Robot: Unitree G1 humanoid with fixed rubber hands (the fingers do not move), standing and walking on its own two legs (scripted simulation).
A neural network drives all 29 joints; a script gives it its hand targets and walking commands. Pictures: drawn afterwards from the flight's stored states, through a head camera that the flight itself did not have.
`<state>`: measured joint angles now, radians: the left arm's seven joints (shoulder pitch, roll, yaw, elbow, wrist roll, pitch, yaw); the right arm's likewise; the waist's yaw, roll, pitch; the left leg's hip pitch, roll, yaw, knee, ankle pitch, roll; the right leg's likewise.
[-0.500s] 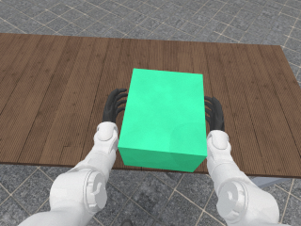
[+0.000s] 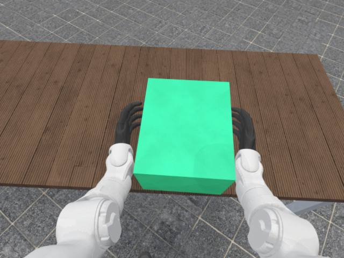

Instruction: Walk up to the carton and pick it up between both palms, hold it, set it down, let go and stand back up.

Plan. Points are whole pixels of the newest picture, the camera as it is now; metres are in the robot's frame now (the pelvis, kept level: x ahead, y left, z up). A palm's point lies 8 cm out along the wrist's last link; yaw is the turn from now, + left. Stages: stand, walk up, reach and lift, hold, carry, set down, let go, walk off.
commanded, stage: reach and lift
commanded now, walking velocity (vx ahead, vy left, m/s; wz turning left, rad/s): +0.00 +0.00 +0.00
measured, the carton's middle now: (184, 137) +0.41 -0.01 -0.02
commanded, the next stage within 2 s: none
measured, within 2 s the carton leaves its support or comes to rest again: neither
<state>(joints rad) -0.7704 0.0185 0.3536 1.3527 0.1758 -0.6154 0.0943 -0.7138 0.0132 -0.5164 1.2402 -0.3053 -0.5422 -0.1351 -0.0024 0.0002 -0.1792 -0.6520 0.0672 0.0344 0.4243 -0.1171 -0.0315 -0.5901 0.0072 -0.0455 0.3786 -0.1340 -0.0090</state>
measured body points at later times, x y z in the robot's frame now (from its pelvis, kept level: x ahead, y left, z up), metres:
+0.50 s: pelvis +0.00 +0.00 +0.00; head +0.04 +0.01 +0.45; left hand +0.40 +0.15 +0.03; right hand +0.40 -0.15 +0.04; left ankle +0.03 +0.13 -0.74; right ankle +0.01 -0.12 -0.74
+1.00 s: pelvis +0.00 +0.00 +0.01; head -0.04 +0.01 +0.46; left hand +0.40 +0.15 +0.13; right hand +0.40 -0.15 +0.13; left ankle +0.03 +0.13 -0.74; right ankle +0.01 -0.12 -0.74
